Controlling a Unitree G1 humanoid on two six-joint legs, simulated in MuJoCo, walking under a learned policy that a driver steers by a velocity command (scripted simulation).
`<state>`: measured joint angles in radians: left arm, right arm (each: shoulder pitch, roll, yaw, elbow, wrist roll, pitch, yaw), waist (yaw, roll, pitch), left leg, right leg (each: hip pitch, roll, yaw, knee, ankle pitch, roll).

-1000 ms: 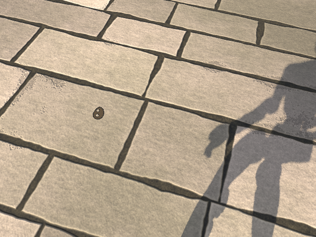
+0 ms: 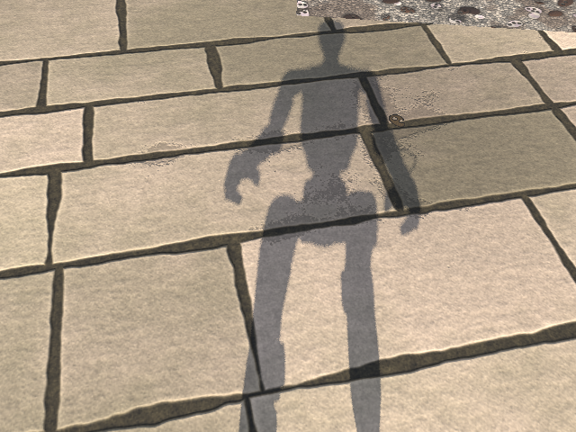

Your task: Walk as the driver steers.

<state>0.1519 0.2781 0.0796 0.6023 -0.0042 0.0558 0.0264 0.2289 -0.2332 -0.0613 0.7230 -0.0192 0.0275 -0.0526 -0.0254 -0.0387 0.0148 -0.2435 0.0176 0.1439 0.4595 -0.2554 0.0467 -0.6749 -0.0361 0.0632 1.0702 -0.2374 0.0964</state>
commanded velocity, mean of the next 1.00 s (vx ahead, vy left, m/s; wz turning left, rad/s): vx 0.38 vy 0.00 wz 0.22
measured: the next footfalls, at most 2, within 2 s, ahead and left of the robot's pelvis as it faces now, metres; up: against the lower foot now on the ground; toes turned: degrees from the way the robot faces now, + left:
right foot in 0.16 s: +0.07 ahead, -0.14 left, +0.00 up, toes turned -4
left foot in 0.66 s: +0.42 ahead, +0.07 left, +0.00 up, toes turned +7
